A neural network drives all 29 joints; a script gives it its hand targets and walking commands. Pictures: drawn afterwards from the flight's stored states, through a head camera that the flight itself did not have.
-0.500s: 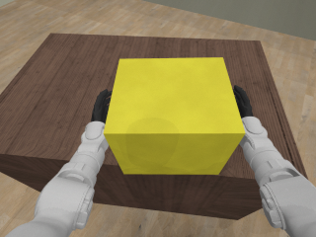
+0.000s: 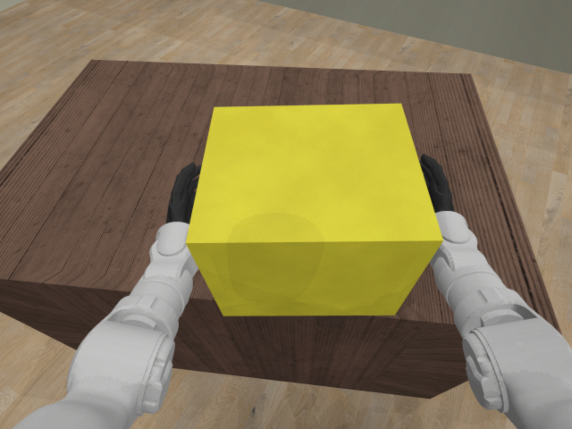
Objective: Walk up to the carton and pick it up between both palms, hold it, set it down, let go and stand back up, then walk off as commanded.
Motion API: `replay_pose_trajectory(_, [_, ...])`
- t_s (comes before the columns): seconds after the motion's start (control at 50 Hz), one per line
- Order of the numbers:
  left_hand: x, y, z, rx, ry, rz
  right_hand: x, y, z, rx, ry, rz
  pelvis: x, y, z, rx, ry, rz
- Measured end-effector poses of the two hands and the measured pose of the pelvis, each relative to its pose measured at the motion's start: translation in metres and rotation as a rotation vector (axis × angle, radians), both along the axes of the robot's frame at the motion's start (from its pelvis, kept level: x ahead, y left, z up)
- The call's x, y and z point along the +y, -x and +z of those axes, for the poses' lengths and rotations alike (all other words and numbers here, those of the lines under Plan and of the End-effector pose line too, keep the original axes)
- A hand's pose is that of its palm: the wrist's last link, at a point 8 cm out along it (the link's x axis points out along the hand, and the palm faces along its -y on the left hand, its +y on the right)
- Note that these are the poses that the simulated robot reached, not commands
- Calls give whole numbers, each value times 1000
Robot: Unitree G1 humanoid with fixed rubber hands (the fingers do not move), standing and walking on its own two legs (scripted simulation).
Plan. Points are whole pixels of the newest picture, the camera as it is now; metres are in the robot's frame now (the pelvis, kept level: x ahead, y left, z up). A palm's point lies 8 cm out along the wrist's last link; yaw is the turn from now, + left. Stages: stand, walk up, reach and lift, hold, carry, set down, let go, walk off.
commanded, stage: reach and lift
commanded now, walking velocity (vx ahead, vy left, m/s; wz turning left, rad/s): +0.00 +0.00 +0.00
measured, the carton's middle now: (307, 215) +0.43 +0.00 +0.02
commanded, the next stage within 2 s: none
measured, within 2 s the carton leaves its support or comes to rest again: leaves its support in 0.12 s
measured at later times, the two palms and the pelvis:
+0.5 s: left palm (175, 214) +0.39 +0.18 +0.08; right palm (450, 207) +0.39 -0.19 +0.09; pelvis -0.01 +0.00 +0.01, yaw +0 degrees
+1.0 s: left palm (169, 191) +0.39 +0.18 +0.13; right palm (461, 193) +0.39 -0.19 +0.12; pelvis +0.00 +0.01 +0.02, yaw +0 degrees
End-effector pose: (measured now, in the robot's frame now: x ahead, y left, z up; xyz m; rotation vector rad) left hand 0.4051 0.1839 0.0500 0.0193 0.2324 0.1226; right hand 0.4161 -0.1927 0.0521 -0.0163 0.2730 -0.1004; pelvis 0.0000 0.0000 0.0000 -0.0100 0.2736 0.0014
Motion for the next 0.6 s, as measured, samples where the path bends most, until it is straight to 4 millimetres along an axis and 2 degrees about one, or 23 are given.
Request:
replay_pose_trajectory(0.12, [1, 1, 6, -26, -13, 9, 3, -1, 6, -26, 9, -8, 0, -1, 0, 1, 0, 0])
replay_pose_trajectory(0.32, [0, 7, 32, -125, -28, 3, 4, 7, 41, -126, 74, 2, 0, 1, 7, -1, -2, 0])
replay_pose_trajectory(0.48, [-3, 16, 33, -105, -29, -25, 1, 26, 40, -104, 89, -21, 5, 11, 10, -11, 4, 0])
replay_pose_trajectory(0.6, [-4, 20, 35, -83, -27, -30, -1, 32, 39, -80, 83, -29, 4, 16, 10, -17, 3, 0])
